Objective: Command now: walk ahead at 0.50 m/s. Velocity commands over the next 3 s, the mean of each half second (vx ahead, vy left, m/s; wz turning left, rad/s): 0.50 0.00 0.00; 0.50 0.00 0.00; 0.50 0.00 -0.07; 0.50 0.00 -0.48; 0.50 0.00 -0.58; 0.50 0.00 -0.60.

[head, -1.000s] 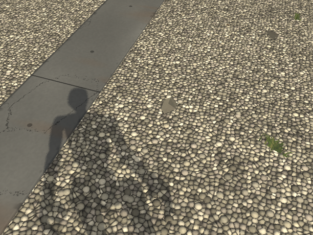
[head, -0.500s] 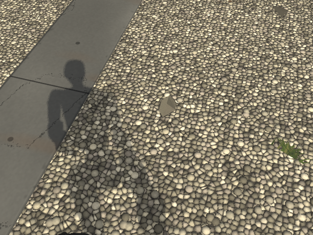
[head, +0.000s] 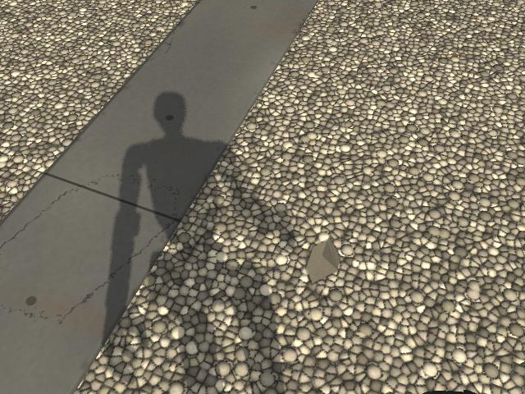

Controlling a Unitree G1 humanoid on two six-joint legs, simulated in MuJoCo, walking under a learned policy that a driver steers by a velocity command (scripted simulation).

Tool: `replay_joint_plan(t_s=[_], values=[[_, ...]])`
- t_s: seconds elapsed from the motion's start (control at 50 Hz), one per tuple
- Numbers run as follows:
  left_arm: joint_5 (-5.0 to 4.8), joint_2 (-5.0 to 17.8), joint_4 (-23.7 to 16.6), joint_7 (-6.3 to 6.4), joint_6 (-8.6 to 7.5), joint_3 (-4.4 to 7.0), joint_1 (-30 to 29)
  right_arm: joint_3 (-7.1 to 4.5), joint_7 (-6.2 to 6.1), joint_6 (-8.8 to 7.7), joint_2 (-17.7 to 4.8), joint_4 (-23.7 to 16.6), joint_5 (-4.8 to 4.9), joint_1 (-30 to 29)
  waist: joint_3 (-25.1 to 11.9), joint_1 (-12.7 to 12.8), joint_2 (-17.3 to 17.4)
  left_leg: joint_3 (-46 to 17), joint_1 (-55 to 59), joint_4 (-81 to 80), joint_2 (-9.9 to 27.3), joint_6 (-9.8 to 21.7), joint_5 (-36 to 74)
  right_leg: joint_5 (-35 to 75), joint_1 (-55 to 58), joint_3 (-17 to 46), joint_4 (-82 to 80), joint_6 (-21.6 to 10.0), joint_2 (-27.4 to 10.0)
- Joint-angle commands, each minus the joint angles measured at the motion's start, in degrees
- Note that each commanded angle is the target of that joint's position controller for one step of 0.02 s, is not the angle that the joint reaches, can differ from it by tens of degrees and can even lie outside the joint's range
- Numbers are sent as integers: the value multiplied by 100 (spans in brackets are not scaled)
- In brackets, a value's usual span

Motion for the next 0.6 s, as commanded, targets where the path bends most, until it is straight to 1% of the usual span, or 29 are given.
replay_joint_plan(t_s=[0.02, 0.04, 0.06, 0.08, 0.1, 0.12, 0.14, 0.16, 0.18, 0.2, 0.22, 0.24, 0.28, 0.34, 0.4, 0.44, 0.46, 0.5, 0.52, 0.54, 0.56, 0.58, 0.6], values=[[-26, 926, -183, 31, -9, 158, -69, -321, -143, -162, -861, 350, -75, 1973, -912, -1177, -384, -50, 2365, -546, -180, 423, -32, 5749, -655, 238, 2566, -421, -1384], [-167, 602, -405, -14, -31, 66, 44, -474, -215, -188, -1405, 517, -232, 2899, -1665, -1352, 286, -1726, 4095, -578, 1233, 844, -504, 3588, -2249, -25, 4414, -251, -955], [-277, 436, -376, -59, -31, 94, 569, -564, -150, -102, -1634, 542, -131, 2930, -2286, -1069, 1294, -4383, 4965, -1340, 2444, 1615, -520, -711, -3840, 77, 6328, -90, 125], [-119, 866, -423, -33, 1, 217, 115, -520, -100, -58, -1387, 464, 47, 2325, -1581, -888, 400, -3978, 4342, -1517, 2163, 1483, -811, -414, -4362, 698, 6617, -183, -281], [-83, 769, -583, -52, -26, 212, -391, -417, -84, -84, -1002, 389, 77, 1815, -789, -762, 150, -3154, 3500, -1692, 1974, 1311, -725, 37, -4510, 707, 6405, -192, -523], [-79, 627, -616, -69, -30, 204, -578, -337, -78, -130, -696, 403, 43, 1596, -328, -582, -64, -2578, 2786, -1927, 1698, 1069, -297, 319, -4319, 680, 5996, -192, -731], [7, 571, -656, -95, 33, 219, -640, -277, -102, -180, -519, 492, 38, 1587, -170, -415, 31, -2174, 2357, -2039, 1455, 874, 26, 449, -4070, 693, 5649, -151, -862], [62, 420, -595, -135, 123, 192, -474, -232, -116, -214, -402, 566, 37, 1614, -161, -271, 58, -1814, 2064, -2156, 1260, 729, 191, 545, -3768, 652, 5467, -101, -908], [82, 351, -591, -165, 183, 189, -414, -238, -120, -265, -462, 648, 36, 1783, -181, -237, 187, -1700, 1956, -2176, 1249, 770, 570, 551, -3653, 586, 5353, -50, -887], [92, 338, -626, -186, 225, 193, -491, -246, -121, -309, -518, 723, 48, 1936, -155, -203, 169, -1537, 1952, -2214, 1190, 774, 834, 603, -3726, 531, 5232, -3, -912], [96, 339, -702, -203, 260, 198, -676, -261, -125, -334, -608, 775, 63, 2040, -94, -190, 190, -1388, 1946, -2291, 1141, 774, 877, 751, -3885, 468, 5055, 54, -948], [91, 370, -797, -217, 283, 201, -932, -271, -127, -341, -670, 801, 60, 2118, -30, -212, 191, -1275, 1970, -2388, 1077, 750, 828, 966, -4074, 399, 4853, 109, -1002], [74, 420, -1011, -242, 301, 198, -1507, -253, -127, -330, -678, 851, 64, 2326, 96, -321, 203, -1101, 2102, -2493, 979, 702, 984, 1405, -4418, 278, 4312, 204, -1072], [11, 352, -1264, -262, 284, 143, -2227, -220, -125, -316, -650, 908, 69, 2589, 174, -502, 251, -848, 2262, -2509, 833, 581, 1307, 1947, -4390, 90, 3271, 272, -1006], [-22, 335, -1429, -256, 268, 103, -2733, -216, -151, -312, -689, 1015, 57, 2930, 189, -681, 317, -767, 2685, -2440, 894, 552, 1565, 2190, -4303, -57, 2571, 220, -867], [-21, 388, -1540, -245, 247, 108, -2986, -215, -181, -289, -700, 1088, 24, 3105, 239, -757, 338, -787, 3092, -2312, 1035, 585, 1792, 2076, -4376, -79, 2313, 136, -808], [-18, 421, -1592, -241, 230, 118, -3060, -220, -200, -276, -717, 1118, 5, 3141, 262, -754, 344, -800, 3287, -2220, 1118, 591, 1964, 1936, -4395, -70, 2204, 75, -785], [-17, 486, -1628, -227, 182, 150, -2985, -242, -240, -255, -779, 1141, -24, 3065, 234, -636, 362, -755, 3537, -1901, 1228, 536, 2627, 1533, -4132, -95, 1960, -89, -674], [-15, 533, -1563, -203, 151, 183, -2719, -254, -254, -248, -823, 1132, -29, 2958, 106, -483, 389, -674, 3547, -1547, 1220, 465, 3377, 1303, -3684, -157, 1823, -190, -524], [-6, 611, -1383, -167, 113, 239, -2153, -267, -256, -235, -870, 1132, -26, 2882, -179, -242, 390, -594, 3520, -896, 1155, 393, 4044, 1190, -2983, -230, 1642, -303, -330], [38, 732, -1049, -116, 53, 319, -1182, -257, -244, -214, -853, 1107, 3, 2779, -674, 168, 206, -380, 3156, 179, 925, 274, 3969, 1438, -1785, -262, 1299, -455, -242], [183, 1160, -829, -47, 2, 451, -128, -197, -224, -224, -695, 921, 64, 2726, -1376, 519, -217, -205, 1978, 1786, 669, 152, 2271, 1051, -242, 912, 1244, -767, -1318], [219, 1697, -776, -60, 38, 589, 191, -109, -159, -216, -144, 830, 283, 3417, -2046, 217, -1550, 34, -88, 3956, -449, -102, -1968, 680, 1183, 3772, 622, -1603, -2950]])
